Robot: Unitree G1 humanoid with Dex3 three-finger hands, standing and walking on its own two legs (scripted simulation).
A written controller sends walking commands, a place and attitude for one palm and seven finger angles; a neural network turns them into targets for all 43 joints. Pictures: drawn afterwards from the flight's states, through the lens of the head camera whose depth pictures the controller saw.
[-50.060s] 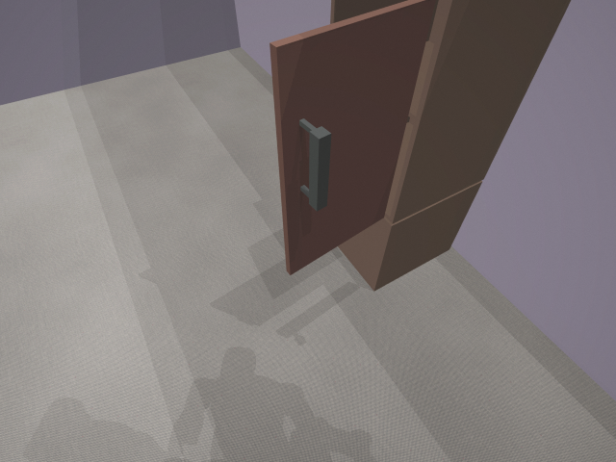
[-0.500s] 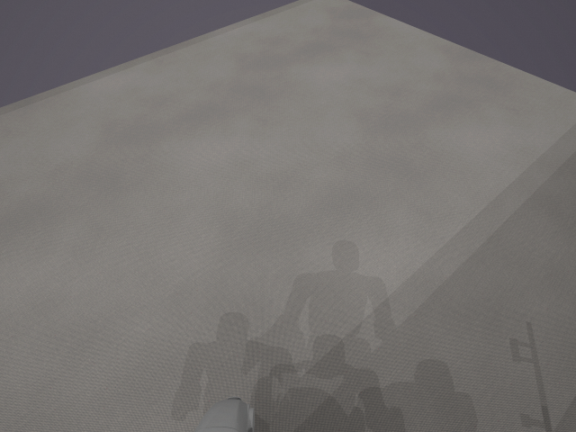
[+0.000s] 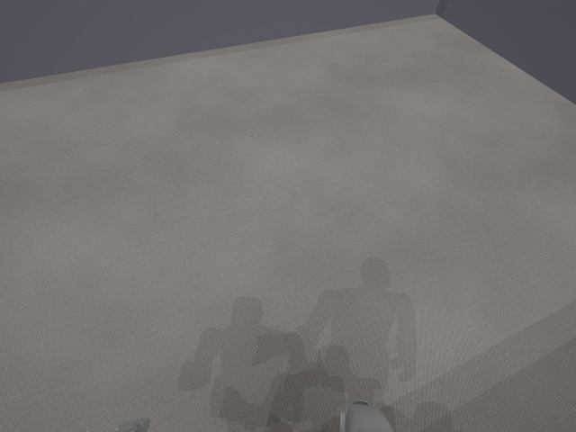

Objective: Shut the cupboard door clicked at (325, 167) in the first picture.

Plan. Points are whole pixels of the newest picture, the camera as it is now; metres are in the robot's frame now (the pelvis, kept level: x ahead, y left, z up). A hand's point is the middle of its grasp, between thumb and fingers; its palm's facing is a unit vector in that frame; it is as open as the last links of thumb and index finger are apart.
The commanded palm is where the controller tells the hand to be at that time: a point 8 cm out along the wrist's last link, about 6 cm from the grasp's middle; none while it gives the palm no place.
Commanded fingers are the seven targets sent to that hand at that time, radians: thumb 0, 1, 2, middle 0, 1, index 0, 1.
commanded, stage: turn to face it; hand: left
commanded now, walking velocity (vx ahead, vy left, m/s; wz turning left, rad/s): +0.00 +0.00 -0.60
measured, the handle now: out of the picture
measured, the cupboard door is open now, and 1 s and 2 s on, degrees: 37 37 37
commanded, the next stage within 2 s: none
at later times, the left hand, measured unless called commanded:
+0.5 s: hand (195, 386) +0.21 +0.17 -0.19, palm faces -0.20 -0.96 -0.19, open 7.3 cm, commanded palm none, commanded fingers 0.00 0.90 0.90 -0.20 -0.30 -0.20 -0.30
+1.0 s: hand (249, 312) +0.34 +0.09 -0.16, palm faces -0.55 -0.79 -0.27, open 7.4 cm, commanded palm none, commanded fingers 0.00 0.90 0.90 -0.20 -0.30 -0.20 -0.30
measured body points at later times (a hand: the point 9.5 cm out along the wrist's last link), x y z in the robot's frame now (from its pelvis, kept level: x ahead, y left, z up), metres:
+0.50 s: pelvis +0.10 +0.00 -0.01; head +0.15 +0.00 +0.43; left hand +0.22 +0.22 -0.17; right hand +0.12 -0.26 -0.15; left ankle +0.14 +0.11 -0.75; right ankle +0.10 -0.14 -0.74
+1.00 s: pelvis +0.13 -0.02 -0.01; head +0.17 -0.06 +0.43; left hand +0.37 +0.13 -0.14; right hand +0.04 -0.29 -0.16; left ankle +0.18 +0.11 -0.68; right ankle +0.06 -0.12 -0.74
